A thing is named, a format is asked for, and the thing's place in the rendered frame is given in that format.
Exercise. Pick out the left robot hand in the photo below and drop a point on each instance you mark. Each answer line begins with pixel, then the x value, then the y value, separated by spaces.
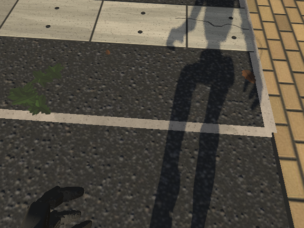
pixel 38 214

